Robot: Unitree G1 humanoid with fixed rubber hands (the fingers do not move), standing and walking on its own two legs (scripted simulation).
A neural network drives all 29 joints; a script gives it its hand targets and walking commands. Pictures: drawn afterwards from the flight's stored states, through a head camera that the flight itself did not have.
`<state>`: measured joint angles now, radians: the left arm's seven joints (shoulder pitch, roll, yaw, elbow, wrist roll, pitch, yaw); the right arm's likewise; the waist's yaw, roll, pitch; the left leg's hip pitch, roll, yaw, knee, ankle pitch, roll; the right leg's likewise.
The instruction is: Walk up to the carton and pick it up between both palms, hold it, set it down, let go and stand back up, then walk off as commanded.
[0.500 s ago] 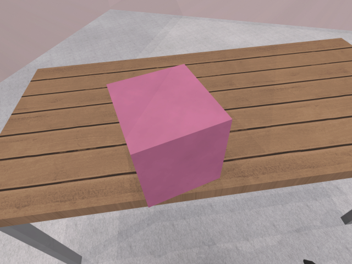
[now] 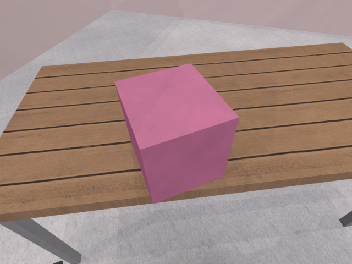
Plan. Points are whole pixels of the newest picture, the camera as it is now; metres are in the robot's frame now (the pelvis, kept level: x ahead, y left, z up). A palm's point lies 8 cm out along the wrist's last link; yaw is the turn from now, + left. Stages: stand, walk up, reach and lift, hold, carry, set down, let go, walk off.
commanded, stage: walk up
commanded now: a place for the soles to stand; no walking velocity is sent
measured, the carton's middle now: (172, 131) +0.44 +0.02 +0.06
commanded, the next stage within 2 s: reach and lift in 1.84 s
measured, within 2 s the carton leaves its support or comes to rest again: neither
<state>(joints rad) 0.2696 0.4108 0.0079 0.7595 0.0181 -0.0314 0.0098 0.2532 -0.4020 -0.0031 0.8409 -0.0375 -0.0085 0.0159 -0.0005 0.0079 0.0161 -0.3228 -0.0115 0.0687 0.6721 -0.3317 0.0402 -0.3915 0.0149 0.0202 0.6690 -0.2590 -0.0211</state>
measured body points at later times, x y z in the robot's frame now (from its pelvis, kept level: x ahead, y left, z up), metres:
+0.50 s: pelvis +0.01 +0.00 +0.00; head +0.02 +0.00 +0.45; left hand +0.12 +0.32 -0.09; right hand +0.12 -0.31 -0.11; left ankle +0.02 +0.10 -0.72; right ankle +0.06 -0.11 -0.72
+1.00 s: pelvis +0.00 +0.00 +0.00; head +0.00 +0.00 +0.45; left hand +0.11 +0.32 -0.09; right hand +0.12 -0.31 -0.10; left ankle +0.02 +0.10 -0.72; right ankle +0.06 -0.11 -0.72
